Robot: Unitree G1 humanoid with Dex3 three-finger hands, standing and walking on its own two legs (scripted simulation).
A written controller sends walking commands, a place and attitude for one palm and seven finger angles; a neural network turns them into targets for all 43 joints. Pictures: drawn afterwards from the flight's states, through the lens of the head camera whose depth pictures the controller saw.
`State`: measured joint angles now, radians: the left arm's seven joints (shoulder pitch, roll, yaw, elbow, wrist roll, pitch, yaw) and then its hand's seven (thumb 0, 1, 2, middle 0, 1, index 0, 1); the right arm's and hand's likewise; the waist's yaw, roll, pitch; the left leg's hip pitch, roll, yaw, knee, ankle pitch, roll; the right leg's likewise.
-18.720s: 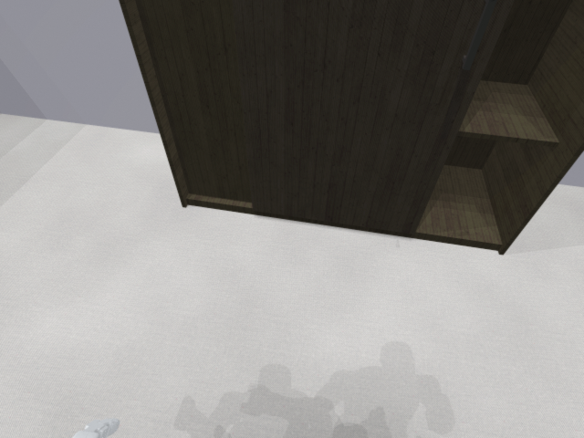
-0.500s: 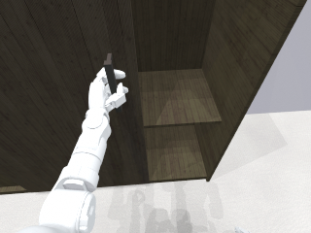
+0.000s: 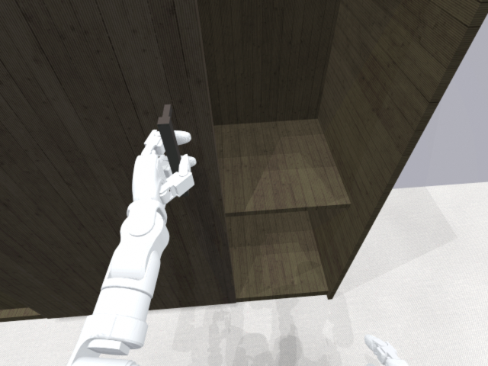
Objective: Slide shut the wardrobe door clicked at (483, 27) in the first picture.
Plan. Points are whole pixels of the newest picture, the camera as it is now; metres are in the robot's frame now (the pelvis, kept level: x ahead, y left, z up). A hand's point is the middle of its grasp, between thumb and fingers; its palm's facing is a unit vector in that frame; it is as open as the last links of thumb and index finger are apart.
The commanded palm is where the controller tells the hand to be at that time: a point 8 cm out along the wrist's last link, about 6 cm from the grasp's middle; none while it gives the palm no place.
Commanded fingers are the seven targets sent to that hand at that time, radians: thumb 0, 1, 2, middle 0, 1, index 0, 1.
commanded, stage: tug the door sideways, standing still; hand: left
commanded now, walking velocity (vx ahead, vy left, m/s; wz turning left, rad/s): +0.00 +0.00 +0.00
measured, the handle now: (176, 153) +0.44 +0.13 +0.12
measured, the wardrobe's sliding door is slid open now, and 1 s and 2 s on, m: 0.38 0.35 0.30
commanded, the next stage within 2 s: step sideways, sliding the door along in 0.86 s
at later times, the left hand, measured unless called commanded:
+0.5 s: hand (191, 174) +0.39 +0.10 +0.13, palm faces +0.16 -0.99 -0.02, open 5.7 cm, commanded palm +0.36 +0.10 +0.13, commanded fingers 0.00 0.90 0.90 -0.45 -1.40 -0.45 -1.40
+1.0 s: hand (207, 174) +0.39 +0.07 +0.13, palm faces +0.12 -0.99 -0.04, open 5.8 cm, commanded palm +0.36 +0.11 +0.13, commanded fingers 0.00 0.90 0.90 -0.45 -1.40 -0.45 -1.40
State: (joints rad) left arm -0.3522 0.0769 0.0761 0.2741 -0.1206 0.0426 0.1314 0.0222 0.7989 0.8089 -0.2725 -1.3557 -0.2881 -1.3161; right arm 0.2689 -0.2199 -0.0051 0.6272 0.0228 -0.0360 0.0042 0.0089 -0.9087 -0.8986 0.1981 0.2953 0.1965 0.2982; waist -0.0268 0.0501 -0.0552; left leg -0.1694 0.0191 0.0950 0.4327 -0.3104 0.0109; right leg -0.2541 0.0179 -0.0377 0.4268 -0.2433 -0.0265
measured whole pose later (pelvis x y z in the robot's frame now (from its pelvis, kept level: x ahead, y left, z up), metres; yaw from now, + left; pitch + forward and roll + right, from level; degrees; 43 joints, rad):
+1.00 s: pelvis -0.04 +0.00 -0.01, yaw +4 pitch +4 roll +0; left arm -0.73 0.01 -0.06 0.75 -0.10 -0.13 0.27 0.01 0.79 0.83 -0.31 -1.36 -0.26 -1.40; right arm 0.30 -0.22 -0.01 0.76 0.00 -0.09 0.01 0.01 -0.91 -0.90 0.20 0.30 0.20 0.30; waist -0.01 0.05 -0.02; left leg -0.30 -0.02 0.02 0.53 -0.31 0.02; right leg -0.36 -0.03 -0.10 0.54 -0.25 -0.02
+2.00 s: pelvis +0.04 -0.21 -0.02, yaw +17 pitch -4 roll -1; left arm -0.62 0.15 0.00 0.32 -0.09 -0.06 0.16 -0.01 0.80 0.87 -0.44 -1.40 -0.18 -1.40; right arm 0.05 -0.21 -0.02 0.65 0.04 0.00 -0.04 0.01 -0.91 -0.90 0.20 0.30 0.20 0.30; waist 0.06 0.07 0.28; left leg -0.31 0.13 0.01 0.73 -0.31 -0.01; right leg -0.31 -0.07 -0.11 0.71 -0.30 0.00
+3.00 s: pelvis +0.13 -0.52 -0.01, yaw +11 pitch -1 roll +1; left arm -0.21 0.11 0.07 -0.14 -0.08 -0.12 0.23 0.00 0.81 0.86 -0.39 -1.40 -0.15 -1.33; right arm 0.06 -0.23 -0.08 0.56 0.03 -0.08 0.00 0.01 -0.91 -0.90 0.20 0.29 0.19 0.30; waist 0.08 0.02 0.28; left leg -0.20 0.14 0.14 0.50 -0.23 -0.06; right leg -0.42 0.02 -0.02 0.85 -0.38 -0.01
